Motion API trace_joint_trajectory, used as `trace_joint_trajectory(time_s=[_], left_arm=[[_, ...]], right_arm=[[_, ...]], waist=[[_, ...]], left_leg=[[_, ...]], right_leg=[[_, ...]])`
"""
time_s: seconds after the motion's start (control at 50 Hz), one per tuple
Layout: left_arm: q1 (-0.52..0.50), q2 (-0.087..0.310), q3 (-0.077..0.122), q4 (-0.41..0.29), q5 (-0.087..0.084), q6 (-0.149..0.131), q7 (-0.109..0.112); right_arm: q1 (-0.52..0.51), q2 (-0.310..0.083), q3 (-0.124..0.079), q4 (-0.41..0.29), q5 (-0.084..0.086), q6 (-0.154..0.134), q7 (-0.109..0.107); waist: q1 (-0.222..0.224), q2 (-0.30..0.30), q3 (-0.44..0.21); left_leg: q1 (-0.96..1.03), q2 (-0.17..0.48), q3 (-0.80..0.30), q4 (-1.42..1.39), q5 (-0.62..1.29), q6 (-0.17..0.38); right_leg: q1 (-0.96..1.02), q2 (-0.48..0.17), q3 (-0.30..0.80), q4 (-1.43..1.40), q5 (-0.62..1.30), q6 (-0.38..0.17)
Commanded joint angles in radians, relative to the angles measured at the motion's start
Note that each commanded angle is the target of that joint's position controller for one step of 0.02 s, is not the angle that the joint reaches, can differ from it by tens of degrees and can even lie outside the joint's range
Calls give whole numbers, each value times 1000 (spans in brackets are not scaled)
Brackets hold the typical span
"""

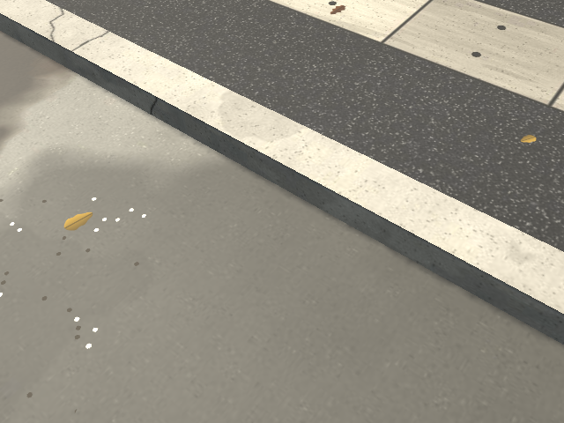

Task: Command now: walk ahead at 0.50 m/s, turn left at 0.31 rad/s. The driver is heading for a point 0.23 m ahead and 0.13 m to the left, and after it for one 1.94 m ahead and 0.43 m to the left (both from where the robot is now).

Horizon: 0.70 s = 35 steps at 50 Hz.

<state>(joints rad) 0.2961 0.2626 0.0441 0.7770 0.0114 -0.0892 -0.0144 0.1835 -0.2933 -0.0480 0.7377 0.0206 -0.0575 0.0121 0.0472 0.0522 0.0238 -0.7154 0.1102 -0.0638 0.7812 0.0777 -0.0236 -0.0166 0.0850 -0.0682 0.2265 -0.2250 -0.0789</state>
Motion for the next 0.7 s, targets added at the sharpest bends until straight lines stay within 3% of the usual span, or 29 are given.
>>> trace_joint_trajectory(time_s=[0.02, 0.06, 0.1, 0.14, 0.16, 0.18, 0.2, 0.22, 0.24, 0.26, 0.28, 0.32, 0.36, 0.4, 0.44, 0.52, 0.58, 0.62, 0.64, 0.66, 0.68, 0.7], left_arm=[[-3, 166, 41, -31, -6, -12, 9], [12, 169, 42, -11, -10, 3, 12], [1, 185, 46, -9, -14, 26, 25], [-18, 212, 52, -21, -21, 45, 45], [-36, 214, 53, -29, -21, 53, 53], [-44, 200, 45, -41, -20, 49, 57], [73, 95, 15, -68, 28, 30, 46], [124, 107, -3, -73, 24, 6, 20], [27, 203, 21, -71, -10, 4, 7], [-53, 193, 18, -107, -24, 9, 9], [-81, 174, 15, -107, -13, 20, 21], [-59, 169, 21, -110, -6, 53, 35], [-12, 134, 12, -92, 0, 63, 45], [-24, 124, 9, -90, 4, 65, 56], [-51, 125, 9, -94, 1, 71, 58], [-134, 124, 12, -121, -9, 75, 49], [-141, 134, 21, -129, -13, 56, 38], [-80, 148, 34, -111, -10, 42, 32], [-61, 217, 50, -117, 10, 43, 37], [-95, 287, 69, -109, 41, 58, 39], [-100, 226, 57, -130, 42, 56, 38], [-125, 181, 44, -141, 32, 56, 41]], right_arm=[[-109, -38, -2, -96, 3, -16, 18], [-149, -32, 1, -125, -3, -18, 33], [-154, -39, -3, -152, -16, -21, 52], [-55, -78, -23, -148, -21, -21, 61], [69, -119, -45, -123, -19, -20, 57], [182, -171, -67, -106, -19, -18, 40], [206, -275, -83, -116, -27, -6, 19], [206, -256, -68, -157, -42, -8, 16], [176, -201, -62, -175, -39, 5, 15], [109, -166, -52, -179, -22, 13, 12], [63, -143, -46, -183, -8, 22, 7], [8, -145, -44, -194, -20, 35, 0], [-21, -157, -50, -194, -30, 37, -6], [-13, -170, -56, -186, -26, 42, -18], [-20, -177, -59, -187, -17, 58, -31], [-29, -175, -61, -195, -15, 88, -44], [-21, -165, -60, -196, -14, 96, -42], [-32, -141, -54, -200, 0, 101, -43], [12, -90, -38, -200, -10, 101, -42], [34, -77, -35, -231, -9, 93, -40], [51, -162, -57, -209, -29, 81, -40], [54, -195, -73, -181, -16, 83, -39]], waist=[[33, -84, 56], [44, -74, 78], [30, -95, 55], [-26, -147, -36], [-92, -143, -101], [-162, -93, -164], [-87, 169, -294], [-87, 191, -518], [-150, 29, -510], [-126, -16, -357], [-93, -89, -228], [-28, -35, -138], [-3, 10, -136], [-10, 21, -176], [-19, 32, -207], [-47, 87, -168], [-52, 125, -154], [-15, 113, -148], [-41, -23, -173], [-95, -341, -106], [-62, -307, -129], [-61, -214, -121]], left_leg=[[26, -16, 19, -109, 74, 19], [-13, -29, 38, -166, 22, 37], [19, -68, 97, -196, -69, 57], [162, -139, 153, -197, -162, 88], [312, -175, 157, -239, -136, 113], [527, -152, 96, -319, 61, 153], [901, 118, -239, -195, 575, 295], [1124, 306, -648, -269, 633, 483], [1056, 242, -514, -300, 516, 430], [912, 188, -395, -325, 405, 378], [741, 142, -325, -368, 332, 341], [493, 83, -274, -440, 241, 319], [400, 45, -217, -446, 312, 314], [408, 34, -208, -420, 348, 305], [408, 18, -221, -409, 208, 278], [385, -7, -304, -420, -152, 237], [440, -1, -383, -370, -123, 221], [423, -47, -387, -292, -137, 168], [346, -114, -298, -137, -355, 111], [145, -281, -103, 28, -669, 50], [120, -227, -109, 272, -730, 2], [126, -215, -117, 371, -669, -11]], right_leg=[[-31, -292, 43, -96, 317, -102], [50, -311, 19, -45, 427, -93], [97, -317, -7, 60, 679, -71], [116, -304, -23, 230, 988, -38], [80, -280, -40, 391, 1018, -13], [-50, -230, -64, 622, 854, 37], [-405, -94, -67, 1005, -20, 105], [-630, 31, 135, 1259, -482, 135], [-643, -50, 223, 1278, -395, 121], [-688, -89, 193, 1204, -321, 112], [-690, -119, 169, 1126, -278, 121], [-565, -135, 159, 1010, -223, 138], [-503, -117, 134, 894, -194, 165], [-495, -103, 138, 802, -143, 185], [-476, -95, 151, 728, -72, 191], [-441, -70, 168, 575, -32, 178], [-393, -54, 173, 423, -61, 152], [-251, -86, 169, 182, 91, 113], [-146, -278, 319, 135, 173, 44], [-128, -446, 564, 88, 387, -123], [-142, -507, 639, 84, 427, -215], [-159, -454, 536, 111, 421, -191]])
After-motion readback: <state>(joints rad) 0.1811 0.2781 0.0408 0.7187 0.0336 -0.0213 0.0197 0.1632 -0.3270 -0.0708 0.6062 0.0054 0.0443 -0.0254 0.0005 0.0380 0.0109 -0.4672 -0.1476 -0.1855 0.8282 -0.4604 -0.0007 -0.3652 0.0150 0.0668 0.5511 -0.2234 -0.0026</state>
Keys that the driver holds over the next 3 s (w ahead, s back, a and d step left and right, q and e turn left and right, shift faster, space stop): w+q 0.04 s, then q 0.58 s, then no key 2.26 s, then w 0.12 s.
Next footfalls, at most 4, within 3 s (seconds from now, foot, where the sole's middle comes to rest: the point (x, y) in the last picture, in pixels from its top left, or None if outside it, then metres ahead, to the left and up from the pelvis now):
0.18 left None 0.28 0.14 -0.78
0.64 right None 0.37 -0.07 -0.78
0.98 left None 0.20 0.14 -0.78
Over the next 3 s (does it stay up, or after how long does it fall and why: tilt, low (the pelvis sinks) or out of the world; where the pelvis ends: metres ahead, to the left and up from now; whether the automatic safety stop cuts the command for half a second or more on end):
stays up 0.26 0.03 -0.01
